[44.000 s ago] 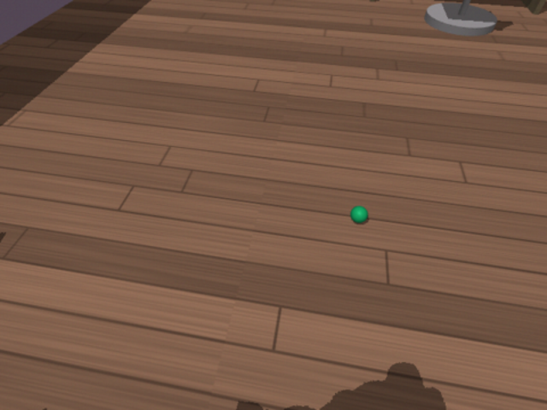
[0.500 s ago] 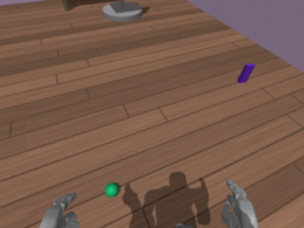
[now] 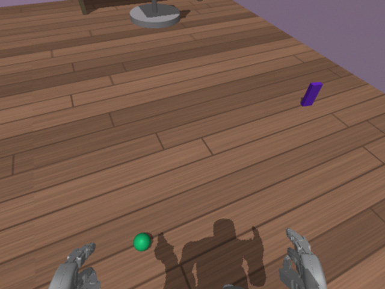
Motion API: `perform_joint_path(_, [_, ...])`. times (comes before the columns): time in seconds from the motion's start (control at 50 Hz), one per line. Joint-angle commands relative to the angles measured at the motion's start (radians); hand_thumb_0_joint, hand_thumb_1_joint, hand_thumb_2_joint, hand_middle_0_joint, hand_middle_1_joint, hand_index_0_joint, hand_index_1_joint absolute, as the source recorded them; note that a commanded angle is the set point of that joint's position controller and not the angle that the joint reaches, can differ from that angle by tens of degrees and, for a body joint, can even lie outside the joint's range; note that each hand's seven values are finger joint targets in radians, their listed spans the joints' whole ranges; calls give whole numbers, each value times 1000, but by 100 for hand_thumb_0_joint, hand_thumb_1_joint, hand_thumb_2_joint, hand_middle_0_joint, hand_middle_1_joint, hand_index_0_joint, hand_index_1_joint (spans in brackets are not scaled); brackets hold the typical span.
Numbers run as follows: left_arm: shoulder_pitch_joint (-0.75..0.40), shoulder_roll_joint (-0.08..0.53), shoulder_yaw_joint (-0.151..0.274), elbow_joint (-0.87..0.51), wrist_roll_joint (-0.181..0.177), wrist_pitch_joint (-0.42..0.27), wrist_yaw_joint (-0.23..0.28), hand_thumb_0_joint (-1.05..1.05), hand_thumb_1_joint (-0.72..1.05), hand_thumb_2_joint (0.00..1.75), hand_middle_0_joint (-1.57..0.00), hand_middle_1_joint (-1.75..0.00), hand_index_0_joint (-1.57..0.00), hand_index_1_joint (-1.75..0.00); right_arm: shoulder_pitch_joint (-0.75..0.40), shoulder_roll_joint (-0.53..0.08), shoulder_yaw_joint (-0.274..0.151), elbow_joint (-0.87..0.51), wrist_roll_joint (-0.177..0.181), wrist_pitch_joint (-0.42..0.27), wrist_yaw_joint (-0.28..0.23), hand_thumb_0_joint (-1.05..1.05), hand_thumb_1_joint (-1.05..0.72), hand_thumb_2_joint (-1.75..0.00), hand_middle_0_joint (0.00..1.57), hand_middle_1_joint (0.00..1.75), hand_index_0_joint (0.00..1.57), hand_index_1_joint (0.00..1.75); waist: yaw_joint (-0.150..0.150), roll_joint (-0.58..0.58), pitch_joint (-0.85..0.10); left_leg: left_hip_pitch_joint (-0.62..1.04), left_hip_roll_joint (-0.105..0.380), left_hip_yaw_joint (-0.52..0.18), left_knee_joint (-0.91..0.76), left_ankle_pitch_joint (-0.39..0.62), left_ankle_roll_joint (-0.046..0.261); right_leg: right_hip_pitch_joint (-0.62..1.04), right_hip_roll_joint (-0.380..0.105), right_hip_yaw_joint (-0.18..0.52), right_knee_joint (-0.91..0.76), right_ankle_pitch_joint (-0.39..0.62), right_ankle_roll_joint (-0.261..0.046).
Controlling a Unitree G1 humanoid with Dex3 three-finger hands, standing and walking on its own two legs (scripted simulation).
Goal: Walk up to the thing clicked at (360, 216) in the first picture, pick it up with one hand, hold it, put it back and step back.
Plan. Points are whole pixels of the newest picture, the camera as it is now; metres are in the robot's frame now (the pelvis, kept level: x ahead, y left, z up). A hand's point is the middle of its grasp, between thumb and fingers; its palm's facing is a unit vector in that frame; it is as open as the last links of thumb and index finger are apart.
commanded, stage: home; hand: left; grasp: from above
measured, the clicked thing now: (142, 241) +0.45 +0.20 -0.67
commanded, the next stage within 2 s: stand in 0.16 s
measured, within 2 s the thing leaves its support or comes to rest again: neither
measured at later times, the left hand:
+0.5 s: hand out of the picture +0.12 +0.22 -0.10, palm faces +0.01 -0.94 -0.34, open 7.4 cm
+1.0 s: hand out of the picture +0.04 +0.23 -0.10, palm faces +0.06 -0.94 -0.33, open 7.4 cm
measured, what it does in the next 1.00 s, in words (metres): rises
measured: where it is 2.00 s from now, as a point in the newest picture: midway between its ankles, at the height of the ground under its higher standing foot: outside the picture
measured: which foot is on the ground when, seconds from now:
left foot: down 0.00-1.00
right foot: down 0.00-1.00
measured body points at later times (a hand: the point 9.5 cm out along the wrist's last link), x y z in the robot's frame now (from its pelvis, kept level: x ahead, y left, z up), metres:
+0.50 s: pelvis -0.01 +0.00 +0.03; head +0.01 +0.00 +0.48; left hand +0.12 +0.27 -0.07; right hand +0.11 -0.28 -0.09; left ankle -0.01 +0.12 -0.68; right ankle +0.02 -0.13 -0.68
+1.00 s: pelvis +0.00 +0.00 +0.06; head -0.01 -0.01 +0.51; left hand +0.04 +0.28 -0.08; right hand +0.07 -0.28 -0.08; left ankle -0.01 +0.12 -0.68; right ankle +0.02 -0.13 -0.68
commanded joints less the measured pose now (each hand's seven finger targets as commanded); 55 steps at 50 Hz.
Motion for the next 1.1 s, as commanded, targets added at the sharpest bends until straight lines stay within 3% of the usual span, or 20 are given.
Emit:
perform_joint_path(0.0, [-39, 100, 58, -204, 7, -52, 5, 0, 90, 90, -20, -30, -20, -30, -73, -121, -58, -165, -1, -55, -9, 0, -90, -90, 20, 30, 20, 30, -1, 15, -65, 27, -11, -6, -194, 226, 8, 91, 29, -15, -135, 143, -20])
perform_joint_path(0.04, [-28, 120, 73, -226, 10, -55, 9, 0, 90, 90, -20, -30, -20, -30, -66, -124, -60, -165, 1, -51, -10, 0, -90, -90, 20, 30, 20, 30, 7, 24, -97, 43, -11, -4, -191, 248, 8, 103, 28, -10, -129, 160, -25])
perform_joint_path(0.08, [-51, 121, 70, -236, 9, -58, 10, 0, 90, 90, -20, -30, -20, -30, -68, -125, -58, -166, 1, -52, -10, 0, -90, -90, 20, 30, 20, 30, 0, 20, -62, 36, -7, -6, -195, 223, 9, 86, 29, -12, -132, 141, -22])
perform_joint_path(0.16, [-3, 84, 49, -168, 5, -48, 8, 0, 90, 90, -20, -30, -20, -30, -71, -120, -56, -168, 1, -52, -11, 0, -90, -90, 20, 30, 20, 30, -5, 2, -71, 33, -11, -3, -181, 257, 10, 93, 27, -12, -135, 173, -21])
perform_joint_path(0.2, [-37, 119, 77, -222, 3, -54, 10, 0, 90, 90, -20, -30, -20, -30, -66, -124, -58, -162, 1, -51, -9, 0, -90, -90, 20, 30, 20, 30, 9, 15, -82, 30, -10, -6, -187, 247, 8, 100, 26, -12, -129, 162, -22])
perform_joint_path(0.22, [-24, 110, 67, -190, 8, -53, 9, 0, 90, 90, -20, -30, -20, -30, -66, -123, -57, -162, -1, -48, -10, 0, -90, -90, 20, 30, 20, 30, 3, 16, -57, 24, -12, 0, -189, 221, 9, 85, 27, -12, -137, 141, -20])
perform_joint_path(0.24, [-324, 177, 73, 161, 122, -258, 44, 0, 90, 90, -20, -30, -20, -30, -134, -239, -102, 81, -131, 57, 49, 0, -90, -90, 20, 30, 20, 30, 65, -29, 155, 101, 48, -55, -294, 404, 54, 228, -35, 67, -138, 162, -50])
perform_joint_path(0.26, [-224, 185, 83, 325, 126, -324, 37, 0, 90, 90, -20, -30, -20, -30, -148, -255, -116, 97, -134, 102, 76, 0, -90, -90, 20, 30, 20, 30, 78, -69, 83, 136, 35, -34, -285, 416, 66, 274, -50, 115, -188, 156, -82])
perform_joint_path(0.28, [-213, 202, 82, 372, 134, -359, 32, 0, 90, 90, -20, -30, -20, -30, -133, -249, -115, 86, -135, 122, 93, 0, -90, -90, 20, 30, 20, 30, 62, -102, 63, 173, 21, -12, -273, 392, 67, 271, -66, 143, -213, 153, -97])
perform_joint_path(0.3, [-247, 198, 70, 403, 133, -377, 25, 0, 90, 90, -20, -30, -20, -30, -110, -239, -106, 79, -138, 135, 109, 0, -90, -90, 20, 30, 20, 30, 38, -49, 78, 163, 19, -35, -301, 326, 67, 254, -56, 140, -224, 133, -91])
perform_joint_path(0.34, [-271, 211, 67, 486, 126, -406, 17, 0, 90, 90, -20, -30, -20, -30, -115, -211, -105, 119, -81, 142, 141, 0, -90, -90, 20, 30, 20, 30, 59, -31, 51, 222, 11, -33, -343, 277, 69, 329, -71, 129, -225, 166, -77])
perform_joint_path(0.38, [-289, 207, 75, 566, 115, -414, 15, 0, 90, 90, -20, -30, -20, -30, -145, -213, -113, 136, -65, 152, 152, 0, -90, -90, 20, 30, 20, 30, 71, -92, 48, 254, 4, -20, -344, 280, 58, 324, -83, 149, -277, 168, -72])
perform_joint_path(0.46, [-332, 201, 70, 717, 110, -441, 18, 0, 90, 90, -20, -30, -20, -30, -139, -210, -122, 210, -70, 175, 160, 0, -90, -90, 20, 30, 20, 30, 62, -63, 83, 299, 21, -46, -409, 245, 59, 345, -90, 141, -336, 125, -55])
perform_joint_path(0.54, [-336, 191, 66, 832, 102, -458, 19, 0, 90, 90, -20, -30, -20, -30, -146, -220, -123, 260, -67, 187, 156, 0, -90, -90, 20, 30, 20, 30, 66, -9, 124, 304, 49, -91, -497, 302, 59, 412, -71, 103, -354, 230, -41])
perform_joint_path(0.66, [-333, 213, 64, 982, 93, -470, 25, 0, 90, 90, -20, -30, -20, -30, -127, -229, -119, 347, -53, 205, 146, 0, -90, -90, 20, 30, 20, 30, 53, -42, 138, 405, 50, -74, -553, 372, 46, 485, -96, 119, -464, 315, -49])
perform_joint_path(0.86, [-362, 231, 55, 1136, 87, -469, 29, 0, 90, 90, -20, -30, -20, -30, -134, -246, -106, 446, -40, 214, 138, 0, -90, -90, 20, 30, 20, 30, 51, -39, 177, 481, 67, -74, -670, 444, 30, 567, -103, 110, -566, 346, -31])
perform_joint_path(1.0, [-379, 234, 49, 1193, 87, -471, 26, 0, 90, 90, -20, -30, -20, -30, -158, -250, -100, 481, -38, 220, 141, 0, -90, -90, 20, 30, 20, 30, 55, -48, 204, 490, 72, -74, -708, 405, 30, 584, -107, 105, -624, 317, -21])
perform_joint_path(1.08, [-382, 242, 51, 1220, 85, -465, 21, 0, 90, 90, -20, -30, -20, -30, -170, -256, -98, 496, -40, 222, 144, 0, -90, -90, 20, 30, 20, 30, 63, -28, 237, 464, 71, -82, -747, 310, 26, 581, -101, 101, -631, 251, -18])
